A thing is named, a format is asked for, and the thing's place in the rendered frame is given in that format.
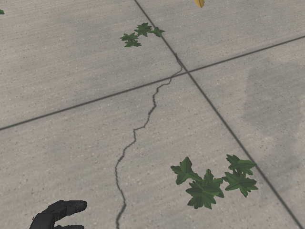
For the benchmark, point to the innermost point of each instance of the robot left hand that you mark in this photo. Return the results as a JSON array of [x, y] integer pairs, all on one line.
[[57, 211]]

